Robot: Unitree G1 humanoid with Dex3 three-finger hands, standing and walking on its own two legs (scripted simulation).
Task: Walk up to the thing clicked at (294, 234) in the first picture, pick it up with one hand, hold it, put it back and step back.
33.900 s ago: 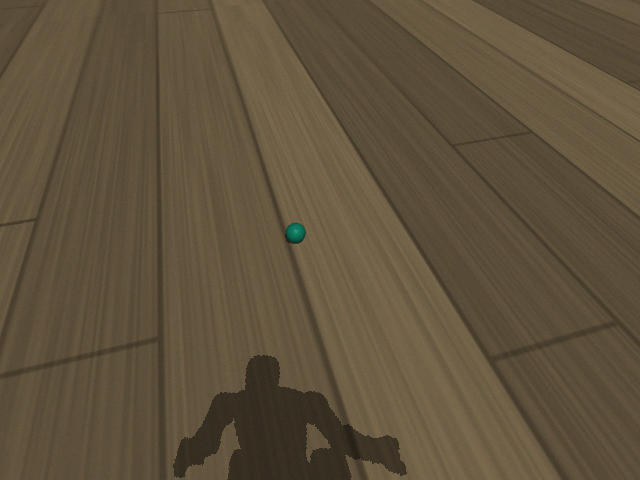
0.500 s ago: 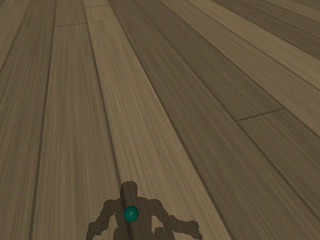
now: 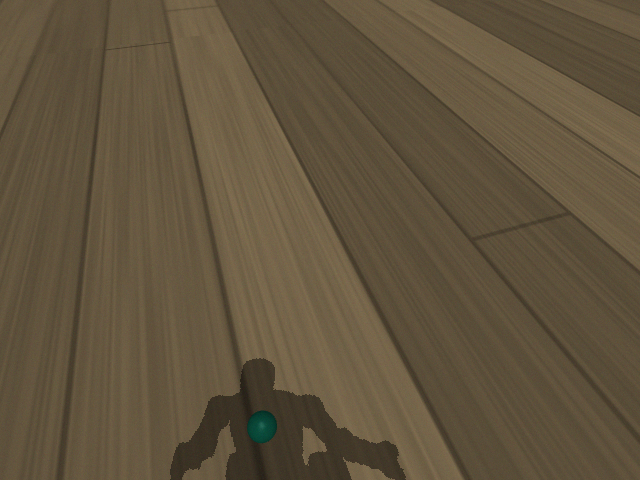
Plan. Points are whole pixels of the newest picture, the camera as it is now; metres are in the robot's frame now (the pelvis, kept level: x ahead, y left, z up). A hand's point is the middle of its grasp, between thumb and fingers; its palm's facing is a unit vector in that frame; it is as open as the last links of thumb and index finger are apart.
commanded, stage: stand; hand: left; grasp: from above
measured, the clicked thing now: (262, 426) +0.46 +0.18 -0.74
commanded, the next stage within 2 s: step back in 0.04 s
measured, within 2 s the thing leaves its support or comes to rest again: neither
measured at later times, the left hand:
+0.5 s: hand out of the picture +0.06 +0.31 -0.18, palm faces -0.01 -0.93 -0.36, open 7.4 cm
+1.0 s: hand out of the picture -0.09 +0.28 -0.14, palm faces -0.01 -0.90 -0.44, open 7.4 cm
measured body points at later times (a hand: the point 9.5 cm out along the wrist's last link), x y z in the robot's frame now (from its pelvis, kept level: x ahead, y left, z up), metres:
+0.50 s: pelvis -0.07 +0.04 -0.02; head +0.01 +0.06 +0.42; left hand +0.06 +0.35 -0.16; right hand +0.01 -0.27 -0.14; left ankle -0.01 +0.14 -0.75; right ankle -0.11 -0.11 -0.67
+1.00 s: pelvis -0.20 +0.02 -0.01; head -0.13 -0.01 +0.43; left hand -0.09 +0.33 -0.11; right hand -0.12 -0.31 -0.15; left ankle -0.23 +0.16 -0.68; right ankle -0.17 -0.09 -0.75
